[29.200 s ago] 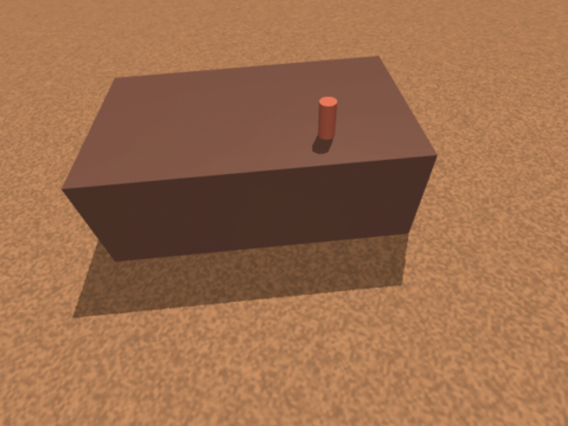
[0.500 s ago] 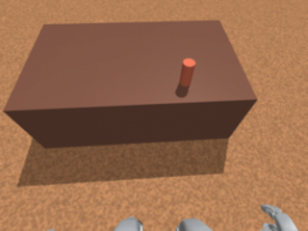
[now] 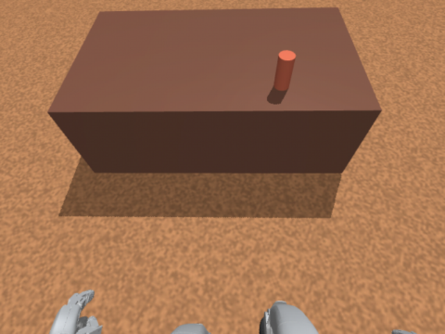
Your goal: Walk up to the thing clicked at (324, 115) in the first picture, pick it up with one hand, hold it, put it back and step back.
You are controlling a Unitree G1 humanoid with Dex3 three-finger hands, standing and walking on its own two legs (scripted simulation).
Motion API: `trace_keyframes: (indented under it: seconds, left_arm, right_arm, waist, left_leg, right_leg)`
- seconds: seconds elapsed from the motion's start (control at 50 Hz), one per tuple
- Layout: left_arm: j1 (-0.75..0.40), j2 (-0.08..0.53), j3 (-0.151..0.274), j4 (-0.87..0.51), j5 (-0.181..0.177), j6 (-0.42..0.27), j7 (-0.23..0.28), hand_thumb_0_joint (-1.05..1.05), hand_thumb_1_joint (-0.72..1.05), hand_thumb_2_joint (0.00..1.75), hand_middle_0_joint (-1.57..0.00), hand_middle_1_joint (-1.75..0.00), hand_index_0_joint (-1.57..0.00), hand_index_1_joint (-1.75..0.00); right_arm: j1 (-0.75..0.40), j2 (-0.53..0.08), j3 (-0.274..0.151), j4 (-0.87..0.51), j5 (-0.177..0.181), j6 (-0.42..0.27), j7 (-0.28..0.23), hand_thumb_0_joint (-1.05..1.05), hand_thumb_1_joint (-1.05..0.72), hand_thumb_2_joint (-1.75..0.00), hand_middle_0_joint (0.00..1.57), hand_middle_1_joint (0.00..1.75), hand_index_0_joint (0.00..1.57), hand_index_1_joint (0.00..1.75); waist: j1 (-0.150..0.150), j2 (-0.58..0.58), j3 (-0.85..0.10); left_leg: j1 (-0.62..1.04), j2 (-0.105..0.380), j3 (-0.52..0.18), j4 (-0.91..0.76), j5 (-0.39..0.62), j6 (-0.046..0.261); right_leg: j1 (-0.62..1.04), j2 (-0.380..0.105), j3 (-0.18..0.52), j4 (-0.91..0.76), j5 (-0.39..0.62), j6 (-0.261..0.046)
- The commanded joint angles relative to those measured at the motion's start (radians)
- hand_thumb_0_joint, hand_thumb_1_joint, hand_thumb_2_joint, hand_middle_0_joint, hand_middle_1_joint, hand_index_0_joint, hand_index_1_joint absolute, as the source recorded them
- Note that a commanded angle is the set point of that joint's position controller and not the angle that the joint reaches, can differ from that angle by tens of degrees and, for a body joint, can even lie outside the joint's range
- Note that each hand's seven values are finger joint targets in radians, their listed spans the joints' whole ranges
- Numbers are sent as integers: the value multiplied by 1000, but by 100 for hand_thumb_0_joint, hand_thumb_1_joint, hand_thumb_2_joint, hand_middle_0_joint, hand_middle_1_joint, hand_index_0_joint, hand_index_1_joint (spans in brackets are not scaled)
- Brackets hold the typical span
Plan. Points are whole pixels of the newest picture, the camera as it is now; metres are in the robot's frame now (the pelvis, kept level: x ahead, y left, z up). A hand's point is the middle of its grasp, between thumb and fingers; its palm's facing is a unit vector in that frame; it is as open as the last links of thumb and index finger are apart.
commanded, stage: step back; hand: right
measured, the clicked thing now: (284, 71) +1.02 -0.21 -0.23
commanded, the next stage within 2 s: stand in 1.26 s
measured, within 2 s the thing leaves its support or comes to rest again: neither
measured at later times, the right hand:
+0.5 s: hand out of the picture -0.05 -0.27 -0.14, palm faces -0.04 +0.93 -0.37, open 7.4 cm
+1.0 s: hand out of the picture -0.02 -0.25 -0.13, palm faces -0.02 +0.92 -0.38, open 7.4 cm
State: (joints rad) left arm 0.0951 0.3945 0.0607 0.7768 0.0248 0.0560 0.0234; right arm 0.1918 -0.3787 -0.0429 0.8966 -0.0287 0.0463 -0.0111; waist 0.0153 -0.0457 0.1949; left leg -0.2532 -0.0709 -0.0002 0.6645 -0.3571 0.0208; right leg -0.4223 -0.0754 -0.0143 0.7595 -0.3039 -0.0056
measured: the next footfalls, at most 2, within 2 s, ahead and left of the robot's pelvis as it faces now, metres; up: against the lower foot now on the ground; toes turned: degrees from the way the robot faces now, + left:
right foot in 0.26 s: -0.06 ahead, -0.12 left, +0.00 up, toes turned -1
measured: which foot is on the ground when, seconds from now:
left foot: down 0.00-1.00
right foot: up 0.00-0.24, down 0.26-1.00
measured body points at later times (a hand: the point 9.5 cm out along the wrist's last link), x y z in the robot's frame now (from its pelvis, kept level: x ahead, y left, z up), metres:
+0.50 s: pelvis -0.11 +0.00 +0.01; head -0.10 -0.01 +0.46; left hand -0.06 +0.32 -0.10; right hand -0.05 -0.32 -0.12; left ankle -0.08 +0.13 -0.71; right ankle -0.13 -0.13 -0.71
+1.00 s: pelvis -0.08 +0.01 +0.01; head -0.07 +0.02 +0.46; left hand +0.01 +0.32 -0.11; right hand -0.01 -0.30 -0.11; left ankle -0.06 +0.13 -0.72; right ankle -0.10 -0.12 -0.71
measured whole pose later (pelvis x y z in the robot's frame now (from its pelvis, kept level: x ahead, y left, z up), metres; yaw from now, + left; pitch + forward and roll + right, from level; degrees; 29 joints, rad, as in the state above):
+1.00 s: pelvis -0.08 +0.01 +0.01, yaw +0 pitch -2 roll +1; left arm 0.13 0.37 0.04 1.02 0.02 -0.01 -0.01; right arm 0.18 -0.37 -0.05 1.04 -0.04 -0.03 0.01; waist 0.02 -0.02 0.06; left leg -0.26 -0.03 0.00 0.57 -0.26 0.01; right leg -0.21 -0.05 -0.01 0.61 -0.37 0.01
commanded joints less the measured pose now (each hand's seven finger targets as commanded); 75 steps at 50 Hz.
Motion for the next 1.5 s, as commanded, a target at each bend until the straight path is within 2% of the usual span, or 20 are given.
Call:
trace_keyframes:
  seconds: [0.0, 0.06, 0.16, 0.22, 0.26, 0.28, 0.34, 0.42, 0.48, 0.5, 0.52, 0.56, 0.7, 0.74, 0.78, 0.9, 0.96, 1.08, 1.32, 1.48]
  left_arm:
    - [-40, 207, 64, -63, -4, -5, 21, 0, 90, 90, -20, -30, -20, -30]
    - [69, 187, 61, -6, -20, -6, 11, 0, 90, 90, -20, -30, -20, -30]
    - [87, 161, 49, 24, -3, -46, -13, 0, 90, 90, -20, -30, -20, -30]
    - [185, 154, 51, 110, 8, -78, -6, 0, 90, 90, -20, -30, -20, -30]
    - [155, 293, 87, 95, 31, -93, -1, 0, 90, 90, -20, -30, -20, -30]
    - [72, 360, 97, 76, 32, -91, -1, 0, 90, 90, -20, -30, -20, -30]
    - [4, 238, 64, 72, 19, -110, 2, 0, 90, 90, -20, -30, -20, -30]
    - [60, 247, 65, 97, 23, -105, -13, 0, 90, 90, -20, -30, -20, -30]
    - [41, 229, 44, 99, 15, -85, -22, 0, 90, 90, -20, -30, -20, -30]
    - [62, 185, 27, 99, 13, -81, -24, 0, 90, 90, -20, -30, -20, -30]
    - [45, 131, 10, 102, -5, -77, -28, 0, 90, 90, -20, -30, -20, -30]
    - [30, 213, 36, 116, -5, -74, -21, 0, 90, 90, -20, -30, -20, -30]
    - [136, 168, 43, 203, 5, -103, -17, 0, 90, 90, -20, -30, -20, -30]
    - [145, 280, 67, 205, 17, -109, -9, 0, 90, 90, -20, -30, -20, -30]
    - [26, 287, 68, 155, 15, -113, -14, 0, 90, 90, -20, -30, -20, -30]
    - [-44, 201, 28, 150, -2, -97, -22, 0, 90, 90, -20, -30, -20, -30]
    - [-4, 166, 16, 173, -28, -76, -18, 0, 90, 90, -20, -30, -20, -30]
    - [3, 200, 18, 211, -20, -100, -8, 0, 90, 90, -20, -30, -20, -30]
    - [-52, 158, -15, 260, -24, -89, -7, 0, 90, 90, -20, -30, -20, -30]
    - [-73, 168, -16, 283, -18, -94, -10, 0, 90, 90, -20, -30, -20, -30]
  right_arm:
    - [-25, -347, -97, -100, -12, -28, -8, 0, -90, -90, 20, 30, 20, 30]
    - [-93, -265, -64, -114, -12, -30, -21, 0, -90, -90, 20, 30, 20, 30]
    - [-54, -247, -71, -98, -19, -33, -8, 0, -90, -90, 20, 30, 20, 30]
    - [-68, -241, -64, -79, -11, -13, 2, 0, -90, -90, 20, 30, 20, 30]
    - [-96, -143, -36, -105, -1, -21, 6, 0, -90, -90, 20, 30, 20, 30]
    - [-132, -200, -58, -92, -5, -19, -4, 0, -90, -90, 20, 30, 20, 30]
    - [-74, -190, -53, -31, 17, -38, 9, 0, -90, -90, 20, 30, 20, 30]
    - [-82, -181, -47, -22, 1, -57, 22, 0, -90, -90, 20, 30, 20, 30]
    - [-13, -173, -60, 23, -2, -76, 18, 0, -90, -90, 20, 30, 20, 30]
    - [18, -190, -69, 36, -10, -86, 12, 0, -90, -90, 20, 30, 20, 30]
    - [20, -248, -79, 37, -14, -92, 7, 0, -90, -90, 20, 30, 20, 30]
    - [10, -293, -87, 27, -9, -95, 12, 0, -90, -90, 20, 30, 20, 30]
    - [-90, -194, -48, 13, 8, -70, 15, 0, -90, -90, 20, 30, 20, 30]
    - [-95, -130, -31, 3, 16, -67, 10, 0, -90, -90, 20, 30, 20, 30]
    - [-43, -193, -50, 37, 5, -68, 4, 0, -90, -90, 20, 30, 20, 30]
    - [47, -150, -53, 104, -4, -96, 8, 0, -90, -90, 20, 30, 20, 30]
    - [-61, -259, -62, 76, 0, -102, 1, 0, -90, -90, 20, 30, 20, 30]
    - [-106, -184, -36, 101, 14, -93, -6, 0, -90, -90, 20, 30, 20, 30]
    - [-167, -184, -18, 135, 22, -85, -2, 0, -90, -90, 20, 30, 20, 30]
    - [-203, -166, -10, 148, 25, -78, 6, 0, -90, -90, 20, 30, 20, 30]
  waist:
    - [-38, 206, -208]
    - [25, 142, -195]
    - [-25, 226, -214]
    - [18, 181, -243]
    - [42, -125, -174]
    - [51, -143, -95]
    - [-4, -25, -79]
    - [34, -119, -109]
    - [-12, -92, -138]
    - [-27, -28, -173]
    - [-32, 171, -189]
    - [-27, 131, -159]
    - [44, 158, -198]
    - [59, -89, -166]
    - [18, -59, -79]
    - [-44, -62, -192]
    - [8, 142, -207]
    - [6, 103, -293]
    - [-13, 56, -282]
    - [-18, 31, -236]
  left_leg:
    - [-118, 455, -460, -317, 433, 295]
    - [-84, 345, -249, -228, 524, 221]
    - [50, 309, -250, -259, 37, 186]
    - [-33, 253, -164, -135, 15, 124]
    - [-345, 56, -88, 66, -152, -1]
    - [-221, 82, -160, 218, -199, -25]
    - [-194, 46, -155, 232, -68, -23]
    - [-141, 53, -62, 24, -105, -30]
    - [93, 30, -3, -245, 18, -15]
    - [207, 83, -97, -282, 55, 0]
    - [204, 270, -422, -381, -119, 80]
    - [38, 376, -533, -441, -335, 200]
    - [-128, 202, -197, -219, 43, 62]
    - [-305, 36, -105, 27, -110, -6]
    - [-239, 87, -97, 174, -171, -22]
    - [103, 77, -18, -252, 188, -10]
    - [34, 341, -350, -322, 235, 150]
    - [88, 177, -80, -162, 609, 19]
    - [217, 210, -100, -264, 633, 12]
    - [189, 196, -87, -344, 417, -4]
  right_leg:
    - [34, 124, 143, 451, -346, -6]
    - [3, 145, 159, 502, -235, -10]
    - [78, 82, 65, -26, -224, 8]
    - [318, 117, 5, -444, -20, -25]
    - [307, -178, 515, -516, -339, -136]
    - [11, -325, 631, -551, -454, -246]
    - [109, -164, 340, -446, -123, -167]
    - [179, -141, 276, -432, -157, -149]
    - [104, -109, 196, -329, -63, -115]
    - [36, -75, 146, -220, 14, -91]
    - [-76, 43, 50, -78, -124, -26]
    - [-5, 36, 70, 87, -270, -24]
    - [374, 80, -9, -371, 29, -25]
    - [383, -169, 400, -516, -267, -122]
    - [208, -305, 464, -528, -288, -231]
    - [164, -105, 96, -271, 254, -84]
    - [180, 41, 17, -164, -108, -10]
    - [355, -38, 67, -284, 399, -36]
    - [344, -45, 75, -381, 431, -9]
    - [354, -56, 87, -475, 312, -4]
